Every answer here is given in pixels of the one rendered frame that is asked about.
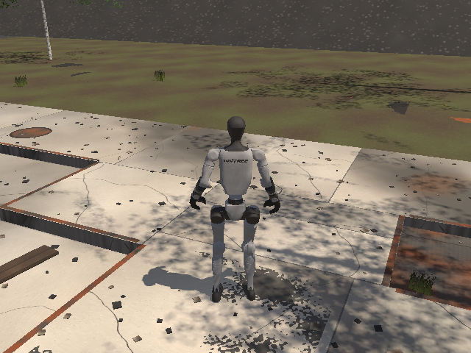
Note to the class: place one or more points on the left robot hand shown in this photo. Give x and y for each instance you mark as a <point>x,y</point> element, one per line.
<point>193,202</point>

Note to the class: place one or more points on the robot right upper arm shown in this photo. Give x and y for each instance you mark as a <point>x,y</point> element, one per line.
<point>258,155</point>

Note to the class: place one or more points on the right robot hand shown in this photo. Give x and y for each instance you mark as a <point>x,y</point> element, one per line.
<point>270,203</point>

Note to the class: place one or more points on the right robot forearm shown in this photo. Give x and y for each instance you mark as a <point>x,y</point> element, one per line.
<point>272,192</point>

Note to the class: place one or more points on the robot left upper arm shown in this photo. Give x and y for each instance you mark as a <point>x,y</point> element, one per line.
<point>212,155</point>

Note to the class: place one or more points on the right robot shin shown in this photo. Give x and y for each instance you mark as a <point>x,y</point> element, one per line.
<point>249,267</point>

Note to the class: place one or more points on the left robot forearm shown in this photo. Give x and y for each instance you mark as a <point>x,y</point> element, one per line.
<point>198,190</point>

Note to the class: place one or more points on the robot left foot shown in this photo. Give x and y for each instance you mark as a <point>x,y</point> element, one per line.
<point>216,296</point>

